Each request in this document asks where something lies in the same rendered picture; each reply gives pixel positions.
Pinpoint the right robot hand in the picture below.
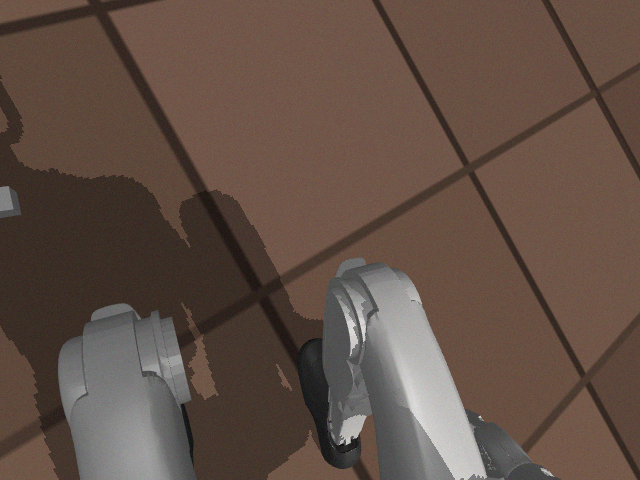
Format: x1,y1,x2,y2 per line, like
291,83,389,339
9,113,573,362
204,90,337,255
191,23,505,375
465,409,533,480

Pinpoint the right robot foot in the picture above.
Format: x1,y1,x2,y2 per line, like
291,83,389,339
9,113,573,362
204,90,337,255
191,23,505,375
297,338,361,469

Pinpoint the right robot arm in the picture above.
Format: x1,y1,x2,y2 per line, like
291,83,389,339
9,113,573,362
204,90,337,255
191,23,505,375
507,463,561,480

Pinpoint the small box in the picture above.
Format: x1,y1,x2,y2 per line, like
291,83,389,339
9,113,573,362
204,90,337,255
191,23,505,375
0,186,21,218

